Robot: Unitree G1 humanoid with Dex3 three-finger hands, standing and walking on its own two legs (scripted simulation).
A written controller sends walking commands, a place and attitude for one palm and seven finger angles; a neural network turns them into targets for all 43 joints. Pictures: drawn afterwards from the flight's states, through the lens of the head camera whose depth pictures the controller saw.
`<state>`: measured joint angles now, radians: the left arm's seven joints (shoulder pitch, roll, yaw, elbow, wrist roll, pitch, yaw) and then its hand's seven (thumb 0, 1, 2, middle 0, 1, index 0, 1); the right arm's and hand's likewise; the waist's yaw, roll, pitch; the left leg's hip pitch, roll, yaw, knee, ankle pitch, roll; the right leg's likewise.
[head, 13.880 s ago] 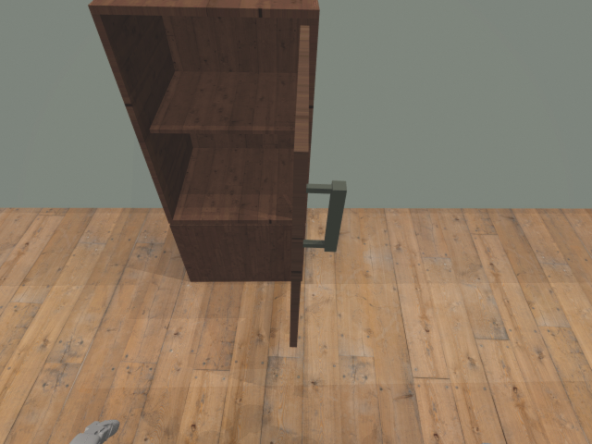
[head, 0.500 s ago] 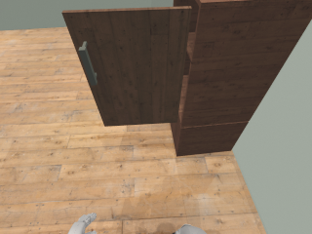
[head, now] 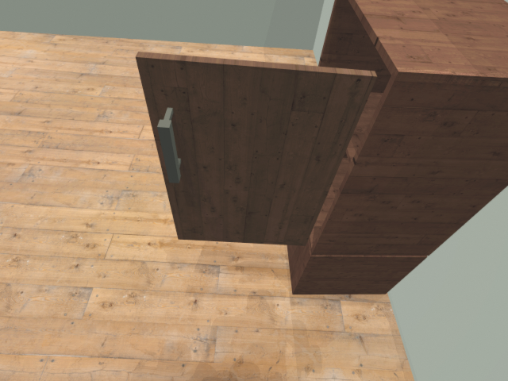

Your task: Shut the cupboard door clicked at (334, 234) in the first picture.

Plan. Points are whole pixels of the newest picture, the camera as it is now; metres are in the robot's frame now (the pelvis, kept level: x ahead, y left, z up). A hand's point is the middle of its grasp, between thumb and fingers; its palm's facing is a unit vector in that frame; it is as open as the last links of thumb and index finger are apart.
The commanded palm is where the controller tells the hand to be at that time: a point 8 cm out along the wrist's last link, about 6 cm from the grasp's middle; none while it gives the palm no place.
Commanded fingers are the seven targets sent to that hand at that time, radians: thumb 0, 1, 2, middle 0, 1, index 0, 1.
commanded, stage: come to a stop and stand still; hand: left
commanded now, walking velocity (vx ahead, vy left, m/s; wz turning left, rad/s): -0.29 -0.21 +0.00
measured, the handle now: (172, 146) +0.51 +0.23 +0.04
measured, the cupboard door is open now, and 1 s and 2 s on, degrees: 87 87 87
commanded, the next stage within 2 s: none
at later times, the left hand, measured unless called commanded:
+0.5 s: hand out of the picture +0.01 +0.11 -0.15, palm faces +0.01 -0.97 -0.26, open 7.4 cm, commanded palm none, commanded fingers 0.00 0.90 0.90 -0.20 -0.30 -0.20 -0.30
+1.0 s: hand out of the picture -0.02 +0.20 -0.17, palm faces +0.02 -0.97 -0.24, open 7.4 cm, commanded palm none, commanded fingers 0.00 0.90 0.90 -0.20 -0.30 -0.20 -0.30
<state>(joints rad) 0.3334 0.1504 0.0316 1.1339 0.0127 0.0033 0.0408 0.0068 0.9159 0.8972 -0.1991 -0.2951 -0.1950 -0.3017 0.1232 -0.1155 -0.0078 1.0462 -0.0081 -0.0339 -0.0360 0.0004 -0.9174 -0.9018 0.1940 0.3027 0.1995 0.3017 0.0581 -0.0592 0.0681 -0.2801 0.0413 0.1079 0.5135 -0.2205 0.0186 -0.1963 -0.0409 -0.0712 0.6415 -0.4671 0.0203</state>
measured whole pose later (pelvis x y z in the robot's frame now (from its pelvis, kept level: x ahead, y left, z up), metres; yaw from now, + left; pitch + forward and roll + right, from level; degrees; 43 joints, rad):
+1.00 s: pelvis -0.05 +0.01 +0.00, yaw -2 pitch -2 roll +0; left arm 0.28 0.19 0.01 1.02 0.03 0.02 0.04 0.01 0.91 0.90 -0.20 -0.30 -0.20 -0.30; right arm 0.19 -0.16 0.01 0.93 -0.01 0.00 -0.02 -0.01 -0.92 -0.90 0.20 0.30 0.20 0.30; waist 0.03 0.01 0.02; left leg -0.19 -0.05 0.08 0.56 -0.34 0.08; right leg -0.23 -0.09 0.02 0.55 -0.29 0.02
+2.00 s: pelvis -0.02 -0.04 +0.00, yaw -2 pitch +0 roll +0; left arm 0.27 0.17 0.00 1.09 0.02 -0.01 0.04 0.01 0.92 0.90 -0.20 -0.30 -0.20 -0.30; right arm 0.23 -0.16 0.01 1.11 0.00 -0.02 -0.03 0.00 -0.91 -0.90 0.20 0.30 0.20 0.30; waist 0.00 -0.02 0.03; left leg -0.13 0.01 0.06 0.47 -0.33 0.01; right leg -0.18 -0.04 0.00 0.49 -0.30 0.03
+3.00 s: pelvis -0.02 -0.04 +0.00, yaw -2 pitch -1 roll +0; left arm 0.29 0.15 0.00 1.11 0.02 -0.01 0.04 0.01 0.92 0.90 -0.20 -0.30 -0.20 -0.30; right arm 0.28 -0.12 0.01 1.14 0.00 -0.03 -0.04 0.00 -0.91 -0.90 0.20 0.30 0.20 0.30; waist 0.00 -0.03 0.03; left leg -0.13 0.01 0.05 0.44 -0.30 0.01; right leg -0.17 -0.04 -0.01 0.46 -0.27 0.02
